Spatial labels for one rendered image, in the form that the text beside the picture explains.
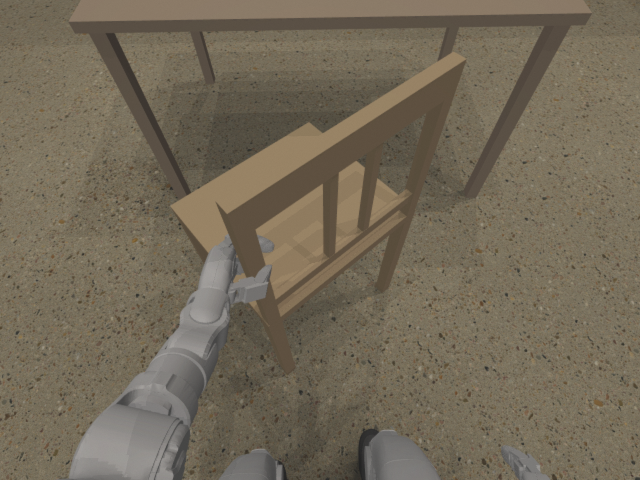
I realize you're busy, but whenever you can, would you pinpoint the robot left shin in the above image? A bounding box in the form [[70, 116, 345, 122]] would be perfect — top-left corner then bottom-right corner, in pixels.
[[250, 449, 275, 460]]

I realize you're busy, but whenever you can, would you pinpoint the left robot hand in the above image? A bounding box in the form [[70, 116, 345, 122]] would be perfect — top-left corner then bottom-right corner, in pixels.
[[198, 234, 274, 304]]

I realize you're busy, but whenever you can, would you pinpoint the robot shin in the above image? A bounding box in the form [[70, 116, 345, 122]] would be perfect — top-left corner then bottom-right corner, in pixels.
[[250, 449, 275, 460], [371, 430, 398, 442]]

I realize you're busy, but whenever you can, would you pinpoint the robot left upper arm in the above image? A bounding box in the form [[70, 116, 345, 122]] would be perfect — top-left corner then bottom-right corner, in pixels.
[[56, 404, 190, 480]]

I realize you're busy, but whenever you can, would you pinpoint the robot right shin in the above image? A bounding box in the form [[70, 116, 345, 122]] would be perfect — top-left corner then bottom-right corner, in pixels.
[[371, 430, 398, 442]]

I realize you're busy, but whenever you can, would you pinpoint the right robot hand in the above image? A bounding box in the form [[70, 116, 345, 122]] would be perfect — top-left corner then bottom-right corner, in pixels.
[[501, 445, 551, 480]]

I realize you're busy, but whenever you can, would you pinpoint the table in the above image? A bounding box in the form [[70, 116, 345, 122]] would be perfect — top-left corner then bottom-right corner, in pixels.
[[68, 0, 592, 200]]

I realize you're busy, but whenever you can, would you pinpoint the robot left forearm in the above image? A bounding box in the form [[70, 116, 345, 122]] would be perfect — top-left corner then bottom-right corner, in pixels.
[[69, 288, 230, 479]]

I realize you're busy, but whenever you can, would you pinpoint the chair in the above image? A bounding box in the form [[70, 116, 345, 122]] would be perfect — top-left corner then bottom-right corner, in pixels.
[[170, 52, 467, 375]]

